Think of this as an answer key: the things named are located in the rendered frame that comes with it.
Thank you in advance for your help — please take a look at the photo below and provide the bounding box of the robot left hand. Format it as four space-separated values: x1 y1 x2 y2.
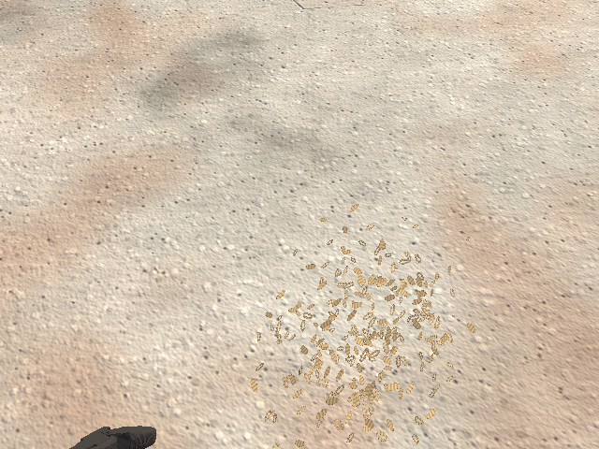
69 426 156 449

